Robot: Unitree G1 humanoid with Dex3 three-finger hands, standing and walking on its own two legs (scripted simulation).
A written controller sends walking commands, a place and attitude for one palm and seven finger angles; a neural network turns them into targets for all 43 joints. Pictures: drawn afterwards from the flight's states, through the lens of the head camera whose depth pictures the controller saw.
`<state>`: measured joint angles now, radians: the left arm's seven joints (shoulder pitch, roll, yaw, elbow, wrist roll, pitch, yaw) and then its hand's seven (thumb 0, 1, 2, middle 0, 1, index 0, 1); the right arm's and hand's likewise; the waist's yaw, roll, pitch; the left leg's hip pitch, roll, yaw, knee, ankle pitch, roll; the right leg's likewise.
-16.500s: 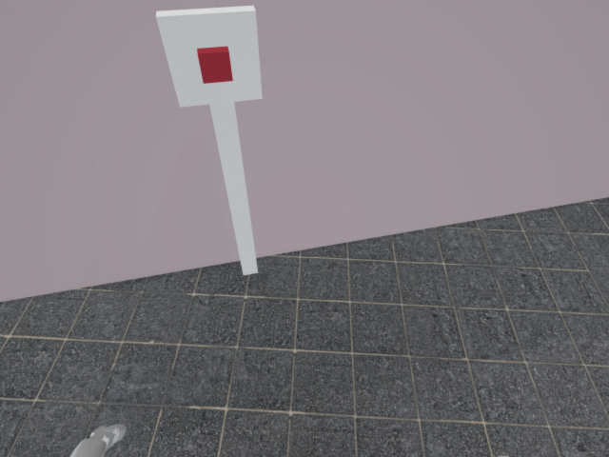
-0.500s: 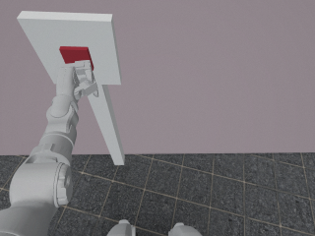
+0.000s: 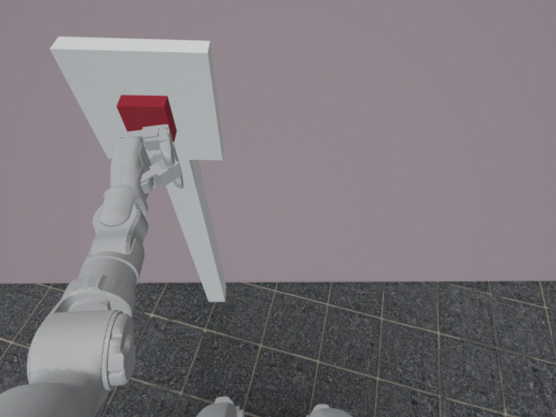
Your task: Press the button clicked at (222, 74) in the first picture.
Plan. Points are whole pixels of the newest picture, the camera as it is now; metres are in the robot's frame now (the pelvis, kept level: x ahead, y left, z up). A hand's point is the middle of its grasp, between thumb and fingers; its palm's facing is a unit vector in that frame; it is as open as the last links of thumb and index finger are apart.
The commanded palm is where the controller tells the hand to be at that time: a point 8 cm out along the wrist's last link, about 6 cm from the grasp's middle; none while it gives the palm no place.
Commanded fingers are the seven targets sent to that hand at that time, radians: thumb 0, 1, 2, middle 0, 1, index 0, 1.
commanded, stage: pull the fist back off the button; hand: left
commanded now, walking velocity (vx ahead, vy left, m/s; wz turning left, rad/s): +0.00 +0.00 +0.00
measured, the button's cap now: (149, 117) +0.51 +0.18 +0.14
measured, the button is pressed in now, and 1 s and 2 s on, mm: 0 0 0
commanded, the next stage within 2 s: draw the hand back to the body in 0.64 s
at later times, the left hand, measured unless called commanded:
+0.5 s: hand (152, 206) +0.38 +0.16 +0.10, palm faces -0.01 -1.00 +0.00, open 3.1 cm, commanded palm +0.36 +0.21 +0.10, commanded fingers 0.00 0.90 0.90 -1.30 -1.50 -1.30 -1.50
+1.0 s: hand (138, 217) +0.34 +0.16 +0.13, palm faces -0.02 -1.00 -0.03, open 3.1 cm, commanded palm +0.31 +0.22 +0.13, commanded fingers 0.00 0.90 0.90 -1.30 -1.50 -1.30 -1.50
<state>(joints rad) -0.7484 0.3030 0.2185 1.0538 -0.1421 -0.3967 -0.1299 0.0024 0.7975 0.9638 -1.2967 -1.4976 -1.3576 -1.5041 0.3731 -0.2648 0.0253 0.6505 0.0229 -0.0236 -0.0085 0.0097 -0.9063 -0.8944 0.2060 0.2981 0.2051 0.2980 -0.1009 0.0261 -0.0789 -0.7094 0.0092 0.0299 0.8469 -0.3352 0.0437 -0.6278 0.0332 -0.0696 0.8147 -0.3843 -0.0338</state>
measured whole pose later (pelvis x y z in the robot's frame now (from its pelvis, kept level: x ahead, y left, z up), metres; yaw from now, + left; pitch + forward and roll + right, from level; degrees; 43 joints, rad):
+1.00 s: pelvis +0.04 -0.01 +0.02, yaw +0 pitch +4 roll +0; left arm -0.03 0.25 0.16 0.18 -0.26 -0.14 -0.19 0.02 0.90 0.90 -1.30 -1.50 -1.30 -1.50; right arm 0.29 -0.25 0.04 0.55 0.05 0.00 -0.03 0.01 -0.91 -0.89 0.21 0.30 0.20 0.30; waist -0.01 0.05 -0.10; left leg -0.43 0.00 0.04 0.70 -0.34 0.03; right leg -0.36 0.03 -0.05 0.68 -0.39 -0.04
